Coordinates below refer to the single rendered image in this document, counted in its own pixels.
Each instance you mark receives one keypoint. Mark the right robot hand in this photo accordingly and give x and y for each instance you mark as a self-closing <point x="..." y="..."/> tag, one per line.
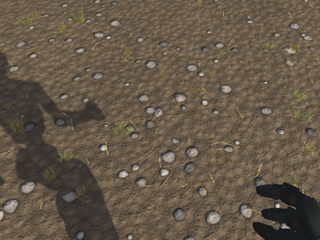
<point x="304" y="221"/>

